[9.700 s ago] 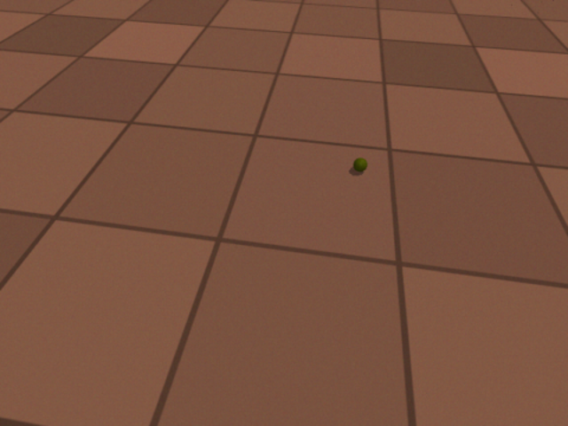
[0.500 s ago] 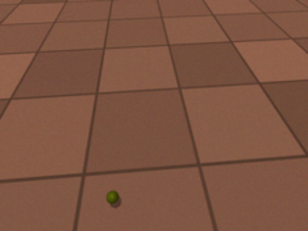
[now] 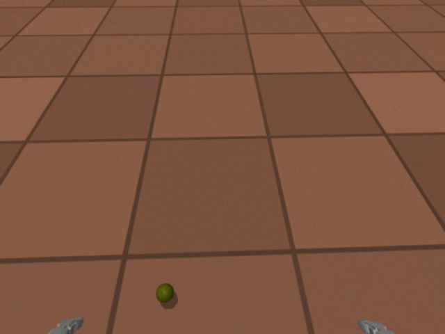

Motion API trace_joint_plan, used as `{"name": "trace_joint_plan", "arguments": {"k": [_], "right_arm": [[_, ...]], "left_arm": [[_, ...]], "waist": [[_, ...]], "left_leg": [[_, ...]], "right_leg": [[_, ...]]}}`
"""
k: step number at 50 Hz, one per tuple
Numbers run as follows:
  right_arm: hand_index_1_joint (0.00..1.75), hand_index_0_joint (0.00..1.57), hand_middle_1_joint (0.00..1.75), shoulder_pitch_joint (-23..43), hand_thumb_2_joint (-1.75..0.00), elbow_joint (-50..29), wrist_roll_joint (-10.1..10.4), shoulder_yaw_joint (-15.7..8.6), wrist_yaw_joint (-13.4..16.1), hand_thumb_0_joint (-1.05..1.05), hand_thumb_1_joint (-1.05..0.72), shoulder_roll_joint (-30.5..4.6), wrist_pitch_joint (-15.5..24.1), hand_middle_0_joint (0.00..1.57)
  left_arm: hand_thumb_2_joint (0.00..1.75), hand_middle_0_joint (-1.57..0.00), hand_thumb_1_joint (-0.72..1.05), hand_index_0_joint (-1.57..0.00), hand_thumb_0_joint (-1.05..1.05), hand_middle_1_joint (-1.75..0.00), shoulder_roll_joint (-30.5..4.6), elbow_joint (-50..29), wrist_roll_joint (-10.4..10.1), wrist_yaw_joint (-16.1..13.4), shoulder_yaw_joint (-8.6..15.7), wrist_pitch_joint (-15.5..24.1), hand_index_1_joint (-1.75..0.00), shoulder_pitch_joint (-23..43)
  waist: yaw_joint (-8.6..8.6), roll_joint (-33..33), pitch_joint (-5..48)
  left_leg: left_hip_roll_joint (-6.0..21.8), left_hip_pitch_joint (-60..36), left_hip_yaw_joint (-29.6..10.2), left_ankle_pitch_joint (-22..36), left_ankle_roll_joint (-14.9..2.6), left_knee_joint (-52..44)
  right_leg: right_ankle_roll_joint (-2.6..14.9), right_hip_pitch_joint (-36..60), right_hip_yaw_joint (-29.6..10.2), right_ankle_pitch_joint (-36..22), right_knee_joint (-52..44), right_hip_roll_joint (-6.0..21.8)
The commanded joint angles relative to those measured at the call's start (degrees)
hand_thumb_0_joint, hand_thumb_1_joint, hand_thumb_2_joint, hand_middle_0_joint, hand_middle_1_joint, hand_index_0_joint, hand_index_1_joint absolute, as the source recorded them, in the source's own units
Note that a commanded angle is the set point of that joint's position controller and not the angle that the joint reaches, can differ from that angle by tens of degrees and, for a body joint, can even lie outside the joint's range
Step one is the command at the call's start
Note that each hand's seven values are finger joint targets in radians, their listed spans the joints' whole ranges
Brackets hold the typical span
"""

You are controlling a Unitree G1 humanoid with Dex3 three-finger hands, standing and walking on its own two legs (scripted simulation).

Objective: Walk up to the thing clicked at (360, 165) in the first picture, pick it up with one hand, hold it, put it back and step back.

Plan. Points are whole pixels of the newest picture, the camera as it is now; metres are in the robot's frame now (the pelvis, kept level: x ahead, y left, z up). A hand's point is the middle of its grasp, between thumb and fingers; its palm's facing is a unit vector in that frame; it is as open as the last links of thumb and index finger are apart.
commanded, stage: walk up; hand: left
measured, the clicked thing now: (164, 292) +0.39 +0.26 -0.74
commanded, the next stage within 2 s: stand in 0.74 s
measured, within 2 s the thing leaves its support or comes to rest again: neither
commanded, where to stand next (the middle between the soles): +0.01 +0.02 m, yaw +1 degrees
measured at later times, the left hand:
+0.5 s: hand out of the picture +0.06 +0.27 -0.15, palm faces +0.04 -0.94 -0.35, open 7.4 cm
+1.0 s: hand out of the picture +0.06 +0.26 -0.15, palm faces +0.01 -0.94 -0.33, open 7.4 cm
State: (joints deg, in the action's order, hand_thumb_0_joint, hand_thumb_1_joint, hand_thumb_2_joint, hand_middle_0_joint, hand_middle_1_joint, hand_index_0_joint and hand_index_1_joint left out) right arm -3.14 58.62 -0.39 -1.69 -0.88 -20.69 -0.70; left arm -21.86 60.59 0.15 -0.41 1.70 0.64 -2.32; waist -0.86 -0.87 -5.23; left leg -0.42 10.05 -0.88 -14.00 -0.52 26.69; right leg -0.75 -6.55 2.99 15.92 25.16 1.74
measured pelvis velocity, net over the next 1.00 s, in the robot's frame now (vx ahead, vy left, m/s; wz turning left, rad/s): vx -0.01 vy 0.00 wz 0.02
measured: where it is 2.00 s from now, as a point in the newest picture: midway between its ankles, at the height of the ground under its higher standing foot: outside the picture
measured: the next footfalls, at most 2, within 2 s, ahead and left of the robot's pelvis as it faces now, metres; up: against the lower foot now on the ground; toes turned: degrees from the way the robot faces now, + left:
none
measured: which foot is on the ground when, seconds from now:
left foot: down 0.00-1.00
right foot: down 0.00-1.00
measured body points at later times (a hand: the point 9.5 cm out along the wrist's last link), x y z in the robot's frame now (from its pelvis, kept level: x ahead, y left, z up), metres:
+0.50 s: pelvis -0.01 +0.01 +0.01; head +0.00 +0.01 +0.45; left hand +0.06 +0.32 -0.13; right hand +0.08 -0.29 -0.13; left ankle +0.01 +0.11 -0.74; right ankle -0.02 -0.13 -0.74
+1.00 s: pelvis -0.01 +0.00 +0.01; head +0.00 +0.01 +0.46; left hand +0.06 +0.31 -0.12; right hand +0.09 -0.29 -0.12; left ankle +0.01 +0.12 -0.74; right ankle -0.02 -0.13 -0.74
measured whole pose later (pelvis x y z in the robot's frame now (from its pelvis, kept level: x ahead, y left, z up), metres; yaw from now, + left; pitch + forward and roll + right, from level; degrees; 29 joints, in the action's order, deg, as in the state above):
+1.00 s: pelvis -0.01 +0.00 +0.01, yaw +1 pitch -2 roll +0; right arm -5.1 63.4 -0.8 -0.2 -0.3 -19.8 0.8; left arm -19.9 64.5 0.5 0.6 0.6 0.5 -6.2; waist -0.6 -0.1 -2.8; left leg -1.2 7.6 -1.7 -9.0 -0.7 18.9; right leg -1.4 -3.7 4.0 11.3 17.4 2.4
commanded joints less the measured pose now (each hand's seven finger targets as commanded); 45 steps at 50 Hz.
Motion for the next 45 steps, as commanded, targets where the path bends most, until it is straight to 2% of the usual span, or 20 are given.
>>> {"name": "trace_joint_plan", "arguments": {"k": [1,6,10,15,21,29,34,36,37,40,43,45], "right_arm": [[0.30,0.20,0.30,0.8,-0.90,-2.5,0.1,-2.4,0.4,0.00,-0.90,-12.0,0.8,0.20],[0.30,0.20,0.30,1.6,-0.90,-1.6,0.0,-2.3,0.3,0.00,-0.90,-12.0,1.0,0.20],[0.30,0.20,0.30,2.1,-0.90,-1.4,-0.1,-2.3,0.4,0.00,-0.90,-12.0,1.0,0.20],[0.30,0.20,0.30,2.1,-0.90,-1.0,-0.3,-2.3,0.4,0.00,-0.90,-12.2,0.9,0.20],[0.30,0.20,0.30,1.5,-0.90,-0.7,-0.3,-2.3,0.4,0.00,-0.90,-12.0,0.9,0.20],[0.30,0.20,0.30,-0.3,-0.90,0.0,-0.3,-2.5,0.4,0.00,-0.90,-11.7,0.9,0.20],[0.30,0.20,0.30,0.2,-0.90,-0.2,-0.2,-2.2,0.4,0.00,-0.90,-11.7,0.9,0.20],[0.30,0.20,0.30,0.0,-0.90,-0.3,-0.3,-2.3,0.5,0.00,-0.90,-12.1,0.9,0.20],[0.30,0.20,0.30,0.1,-0.90,0.1,-0.2,-1.3,0.8,0.00,-0.90,-10.6,1.7,0.20],[0.30,0.20,0.30,-0.4,-0.90,0.9,-0.5,-1.3,1.2,0.00,-0.90,-12.1,2.1,0.20],[0.30,0.20,0.30,-0.2,-0.90,1.0,-0.3,-1.2,1.2,0.00,-0.90,-11.9,2.4,0.20],[0.30,0.20,0.30,0.2,-0.90,1.1,-0.2,-1.0,1.2,0.00,-0.90,-11.6,2.5,0.20]], "left_arm": [[0.90,-0.20,0.90,-0.20,0.00,-0.30,-12.0,-2.8,0.3,-0.6,2.2,1.5,-0.30,2.8],[0.90,-0.20,0.90,-0.20,0.00,-0.30,-11.6,-1.7,0.5,-0.4,2.1,1.3,-0.30,2.9],[0.90,-0.20,0.90,-0.20,0.00,-0.30,-11.7,-1.2,0.6,-0.4,2.1,1.4,-0.30,1.8],[0.90,-0.20,0.90,-0.20,0.00,-0.30,-11.7,-1.0,0.7,-0.4,2.2,1.3,-0.30,1.1],[0.90,-0.20,0.90,-0.20,0.00,-0.30,-11.2,-0.4,0.8,-0.3,2.4,1.3,-0.30,0.2],[0.90,-0.20,0.90,-0.20,0.00,-0.30,-11.5,-0.8,1.0,-0.4,2.7,1.6,-0.30,0.3],[0.90,-0.20,0.90,-0.20,0.00,-0.30,-11.3,-0.7,0.8,-0.4,2.8,1.6,-0.30,-0.2],[0.90,-0.20,0.90,-0.20,0.00,-0.30,-11.6,-1.2,0.9,-0.4,2.8,1.5,-0.30,0.1],[0.90,-0.20,0.90,-0.20,0.00,-0.30,-9.5,0.2,0.5,-0.2,1.6,1.1,-0.30,-1.7],[0.90,-0.20,0.90,-0.20,0.00,-0.30,-9.6,-0.1,0.5,0.0,1.4,1.0,-0.30,-1.1],[0.90,-0.20,0.90,-0.20,0.00,-0.30,-10.2,0.4,0.6,0.1,1.2,1.4,-0.30,-1.9],[0.90,-0.20,0.90,-0.20,0.00,-0.30,-10.5,0.6,0.6,0.0,1.2,1.4,-0.30,-2.0]], "waist": [[0.57,2.1,7.9],[0.45,0.3,7.7],[0.21,-0.2,8.2],[0.06,-1.0,7.0],[0.13,-1.4,6.5],[0.81,0.5,7.4],[0.29,0.2,6.9],[0.50,0.4,6.2],[0.64,1.1,8.1],[0.53,-0.1,6.9],[0.62,0.2,8.0],[0.62,0.2,7.1]], "left_leg": [[6.3,-3.7,-5.1,18.8,-2.11,-3.9],[6.9,-2.9,-6.6,15.7,-2.32,-7.1],[7.0,-2.6,-6.7,15.6,-2.31,-7.5],[6.9,-1.0,-7.5,11.1,-2.43,-8.9],[7.1,0.7,-8.7,8.6,-2.31,-9.8],[5.8,0.8,-8.3,9.2,-1.99,-7.9],[5.8,0.7,-8.6,12.7,-1.92,-7.2],[5.4,1.5,-8.2,12.2,-1.87,-7.1],[7.0,-2.7,-8.3,13.3,-1.62,-9.3],[7.4,-1.8,-8.6,13.3,-1.27,-10.1],[7.4,-2.9,-7.9,16.2,-1.19,-9.8],[7.4,-2.8,-7.8,16.5,-0.92,-10.2]], "right_leg": [[2.78,2.3,-5.8,-15.6,-5.4,6.9],[2.31,3.5,-4.6,-11.1,-6.1,6.1],[2.12,4.8,-4.2,-11.1,-7.0,6.0],[2.07,4.0,-3.9,-7.7,-7.4,5.8],[2.18,4.6,-3.5,-5.0,-8.3,5.6],[2.63,4.5,-4.0,-5.5,-8.9,6.6],[2.53,4.1,-3.6,-7.5,-8.5,6.6],[2.64,3.9,-3.6,-8.0,-8.1,6.7],[2.26,2.5,-4.2,-7.9,-9.3,7.2],[1.61,3.2,-4.0,-6.5,-9.9,6.7],[1.40,4.2,-4.3,-10.1,-10.0,7.1],[1.32,3.8,-4.0,-10.3,-10.0,6.9]]}}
